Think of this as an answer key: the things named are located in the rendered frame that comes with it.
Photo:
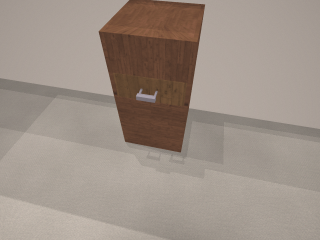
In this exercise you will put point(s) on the drawer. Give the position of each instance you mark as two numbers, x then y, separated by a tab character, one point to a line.
168	92

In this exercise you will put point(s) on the handle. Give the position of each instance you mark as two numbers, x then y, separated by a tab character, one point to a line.
146	97

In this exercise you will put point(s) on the cabinet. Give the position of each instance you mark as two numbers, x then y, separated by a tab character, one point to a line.
159	40

